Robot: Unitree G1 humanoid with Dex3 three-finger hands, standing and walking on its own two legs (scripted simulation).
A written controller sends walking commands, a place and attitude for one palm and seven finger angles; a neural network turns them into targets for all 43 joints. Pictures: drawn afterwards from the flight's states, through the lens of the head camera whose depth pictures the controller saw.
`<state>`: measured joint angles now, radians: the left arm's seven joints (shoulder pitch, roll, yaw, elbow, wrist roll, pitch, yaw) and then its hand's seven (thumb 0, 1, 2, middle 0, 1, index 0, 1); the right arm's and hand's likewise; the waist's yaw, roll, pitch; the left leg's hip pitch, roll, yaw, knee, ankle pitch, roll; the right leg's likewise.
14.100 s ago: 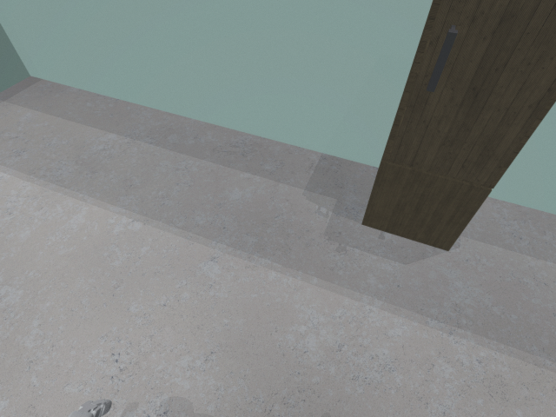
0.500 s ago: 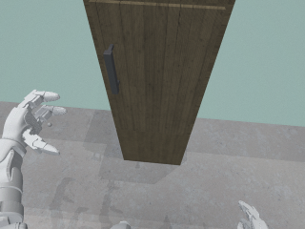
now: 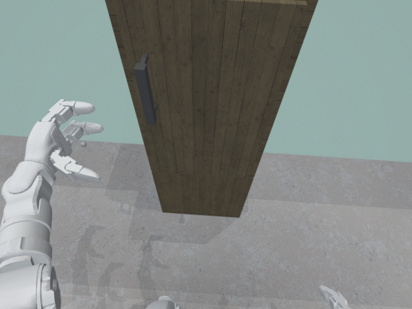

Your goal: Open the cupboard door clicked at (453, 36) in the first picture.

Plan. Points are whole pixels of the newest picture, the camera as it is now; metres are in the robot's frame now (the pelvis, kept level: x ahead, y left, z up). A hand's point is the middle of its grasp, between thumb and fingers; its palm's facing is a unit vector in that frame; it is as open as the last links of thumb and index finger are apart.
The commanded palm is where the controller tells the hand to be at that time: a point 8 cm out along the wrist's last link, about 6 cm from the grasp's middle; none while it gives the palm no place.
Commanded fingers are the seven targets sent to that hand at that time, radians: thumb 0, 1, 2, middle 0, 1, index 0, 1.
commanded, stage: move the hooked fingers beside the handle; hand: left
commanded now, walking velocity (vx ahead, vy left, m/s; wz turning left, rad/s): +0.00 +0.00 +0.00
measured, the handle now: (148, 91) +0.56 +0.14 +0.08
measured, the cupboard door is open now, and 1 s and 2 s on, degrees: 0 0 0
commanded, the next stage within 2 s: slide the fingers in behind the handle in 1.54 s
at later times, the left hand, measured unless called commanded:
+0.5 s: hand (103, 115) +0.47 +0.22 +0.09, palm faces -0.06 -1.00 +0.01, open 14.0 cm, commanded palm +0.46 +0.28 +0.09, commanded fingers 0.00 -0.50 0.30 -0.30 -1.20 -0.30 -1.20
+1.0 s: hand (114, 104) +0.51 +0.21 +0.08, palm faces -0.04 -1.00 +0.00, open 14.0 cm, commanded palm +0.49 +0.26 +0.08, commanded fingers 0.00 -0.50 0.30 -0.30 -1.20 -0.30 -1.20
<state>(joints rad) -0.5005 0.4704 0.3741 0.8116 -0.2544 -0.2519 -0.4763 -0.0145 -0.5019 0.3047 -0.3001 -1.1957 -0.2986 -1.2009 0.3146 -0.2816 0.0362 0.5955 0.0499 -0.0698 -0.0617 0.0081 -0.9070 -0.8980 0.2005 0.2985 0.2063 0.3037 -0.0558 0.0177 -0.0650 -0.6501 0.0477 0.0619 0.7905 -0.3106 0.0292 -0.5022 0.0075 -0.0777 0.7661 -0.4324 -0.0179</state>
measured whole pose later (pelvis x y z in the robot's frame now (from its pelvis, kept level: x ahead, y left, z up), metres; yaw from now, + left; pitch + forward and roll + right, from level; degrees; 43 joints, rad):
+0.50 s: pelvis +0.00 +0.00 -0.01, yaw -1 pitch +15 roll -2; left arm -0.83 0.59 0.41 1.15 -0.17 -0.31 -0.43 -0.01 -0.50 0.30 -0.30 -1.20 -0.30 -1.20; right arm 0.39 -0.29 0.03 0.64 0.03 0.02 -0.05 0.01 -0.91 -0.90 0.20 0.30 0.21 0.30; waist -0.14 0.01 -0.07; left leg -0.80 0.07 0.06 0.87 -0.33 0.03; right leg -0.65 0.02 -0.07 0.84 -0.45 -0.02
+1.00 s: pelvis +0.01 +0.00 -0.02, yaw -3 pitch +19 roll -3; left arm -0.89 0.63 0.47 1.20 -0.12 -0.30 -0.40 -0.01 -0.50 0.31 -0.30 -1.20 -0.30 -1.20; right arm 0.44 -0.28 0.04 0.61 0.02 0.08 -0.02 0.00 -0.91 -0.90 0.20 0.30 0.21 0.30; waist -0.17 0.02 -0.09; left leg -0.87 0.09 0.07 0.91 -0.36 0.03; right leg -0.72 0.04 -0.06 0.86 -0.46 -0.02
